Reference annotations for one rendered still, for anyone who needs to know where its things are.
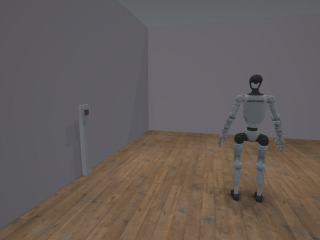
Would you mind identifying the left robot upper arm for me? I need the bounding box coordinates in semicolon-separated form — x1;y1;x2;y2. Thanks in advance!
229;94;245;120

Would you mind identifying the robot right hand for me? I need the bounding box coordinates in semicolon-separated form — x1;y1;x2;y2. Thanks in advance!
274;137;285;152

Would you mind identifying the left robot forearm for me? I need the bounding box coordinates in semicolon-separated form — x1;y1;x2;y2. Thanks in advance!
221;112;233;134

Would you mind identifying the robot left hand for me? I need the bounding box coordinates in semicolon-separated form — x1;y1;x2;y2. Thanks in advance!
218;133;227;147

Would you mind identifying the panel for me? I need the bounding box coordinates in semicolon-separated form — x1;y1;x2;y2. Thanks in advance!
78;104;91;176

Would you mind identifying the right robot thigh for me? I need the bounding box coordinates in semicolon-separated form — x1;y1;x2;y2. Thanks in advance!
255;134;269;172

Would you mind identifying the right robot upper arm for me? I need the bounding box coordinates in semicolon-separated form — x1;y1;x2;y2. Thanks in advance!
266;95;280;121

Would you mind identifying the humanoid robot head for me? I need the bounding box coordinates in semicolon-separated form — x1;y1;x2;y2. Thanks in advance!
247;74;264;96

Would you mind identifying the right robot forearm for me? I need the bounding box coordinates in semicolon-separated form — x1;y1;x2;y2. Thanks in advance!
273;114;283;138

